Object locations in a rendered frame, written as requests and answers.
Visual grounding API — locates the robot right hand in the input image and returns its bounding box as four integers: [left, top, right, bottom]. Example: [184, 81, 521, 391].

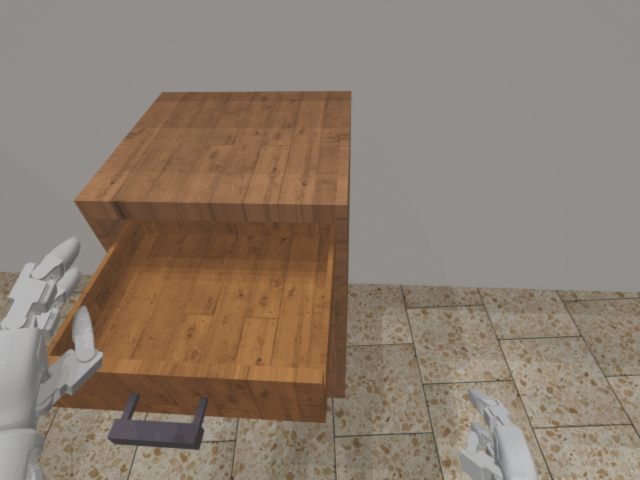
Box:
[461, 389, 539, 480]

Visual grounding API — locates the handle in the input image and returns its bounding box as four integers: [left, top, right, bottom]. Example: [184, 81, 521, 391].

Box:
[107, 393, 209, 450]

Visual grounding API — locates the drawer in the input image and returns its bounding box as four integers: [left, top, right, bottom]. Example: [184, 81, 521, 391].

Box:
[47, 219, 336, 423]

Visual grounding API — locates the cabinet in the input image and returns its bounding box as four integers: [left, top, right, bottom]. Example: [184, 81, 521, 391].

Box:
[74, 91, 351, 398]

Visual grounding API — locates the left robot forearm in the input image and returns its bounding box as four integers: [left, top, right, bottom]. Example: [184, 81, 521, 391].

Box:
[0, 428, 45, 480]

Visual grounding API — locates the robot left hand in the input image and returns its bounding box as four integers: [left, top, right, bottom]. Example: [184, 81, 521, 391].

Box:
[0, 237, 103, 430]

